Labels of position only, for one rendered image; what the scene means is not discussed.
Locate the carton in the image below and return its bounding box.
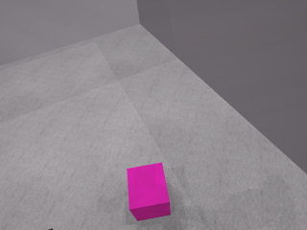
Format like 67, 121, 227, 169
127, 162, 171, 221

